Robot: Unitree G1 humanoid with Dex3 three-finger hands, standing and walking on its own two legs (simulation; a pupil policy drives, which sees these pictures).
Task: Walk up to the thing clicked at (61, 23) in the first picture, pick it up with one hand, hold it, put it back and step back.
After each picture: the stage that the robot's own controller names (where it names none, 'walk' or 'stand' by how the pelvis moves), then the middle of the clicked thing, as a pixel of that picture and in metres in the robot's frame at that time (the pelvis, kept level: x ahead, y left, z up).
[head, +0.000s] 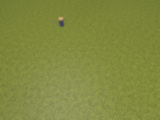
stand; (61, 22) +1.91 +0.32 -0.72
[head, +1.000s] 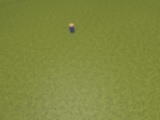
walk; (71, 28) +1.79 +0.33 -0.72
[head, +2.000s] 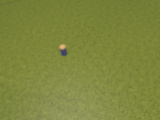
walk; (63, 50) +1.20 +0.33 -0.72
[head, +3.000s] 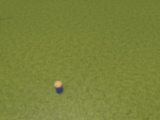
walk; (58, 87) +0.78 +0.28 -0.70
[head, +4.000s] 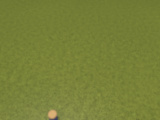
walk; (53, 117) +0.51 +0.23 -0.70
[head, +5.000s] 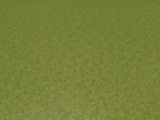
stand; out of the picture +0.39 +0.24 -0.71
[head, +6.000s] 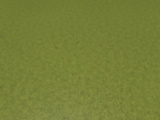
stand; out of the picture +0.38 +0.24 -0.72
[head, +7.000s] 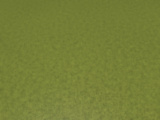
stand; out of the picture +0.38 +0.25 -0.73
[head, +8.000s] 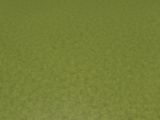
stand; out of the picture +0.38 +0.25 -0.73
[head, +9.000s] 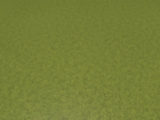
stand; out of the picture +0.36 +0.25 -0.73
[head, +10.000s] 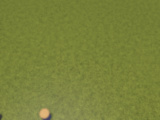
go down; (45, 115) +0.40 +0.25 -0.67
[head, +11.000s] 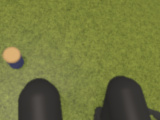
go down; (14, 58) +0.44 +0.29 -0.29
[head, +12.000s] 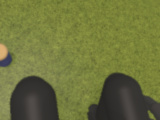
close in; (0, 55) +0.43 +0.30 -0.27
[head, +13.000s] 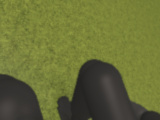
close; out of the picture +0.41 +0.33 -0.21
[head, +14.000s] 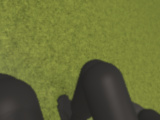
close; out of the picture +0.40 +0.33 -0.22
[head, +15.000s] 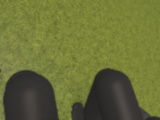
lift; out of the picture +0.34 +0.29 -0.18
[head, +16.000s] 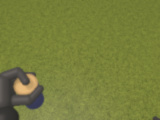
lift; (30, 92) +0.32 +0.19 +0.00
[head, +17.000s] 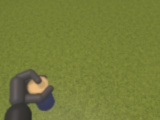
hold; (42, 94) +0.32 +0.16 -0.01
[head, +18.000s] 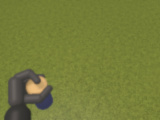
hold; (40, 93) +0.32 +0.17 -0.01
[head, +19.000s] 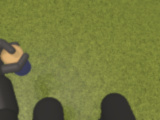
crouch; (17, 61) +0.42 +0.23 -0.10
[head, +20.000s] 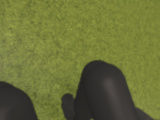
lower; out of the picture +0.41 +0.31 -0.23
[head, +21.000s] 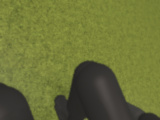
lower; out of the picture +0.41 +0.32 -0.23
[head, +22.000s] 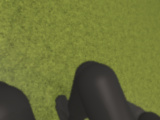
lower; out of the picture +0.41 +0.32 -0.23
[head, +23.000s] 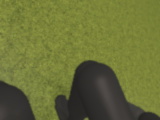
lower; out of the picture +0.41 +0.32 -0.22
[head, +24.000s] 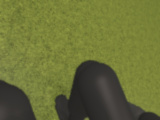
loosen; out of the picture +0.41 +0.32 -0.22
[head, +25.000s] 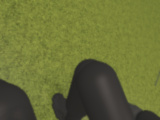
withdraw; out of the picture +0.40 +0.31 -0.22
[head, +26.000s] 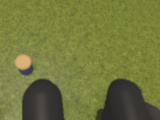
walk; (24, 65) +0.42 +0.27 -0.30
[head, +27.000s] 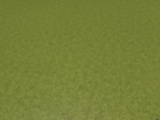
stand; out of the picture +0.36 +0.21 -0.65
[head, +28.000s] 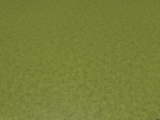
stand; out of the picture +0.39 +0.22 -0.66
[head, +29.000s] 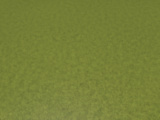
stand; out of the picture +0.38 +0.22 -0.68
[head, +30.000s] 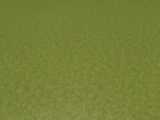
walk; out of the picture +0.38 +0.21 -0.72
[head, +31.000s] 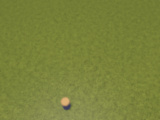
walk; (66, 103) +0.50 +0.19 -0.71
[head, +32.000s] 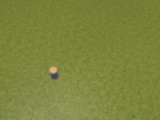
walk; (53, 73) +0.79 +0.24 -0.70
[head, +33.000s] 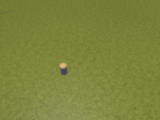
stand; (63, 69) +1.00 +0.25 -0.71
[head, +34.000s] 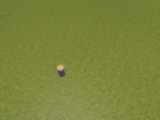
stand; (61, 71) +1.00 +0.26 -0.73
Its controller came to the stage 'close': yes
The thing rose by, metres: 0.70
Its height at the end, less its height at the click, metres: +0.00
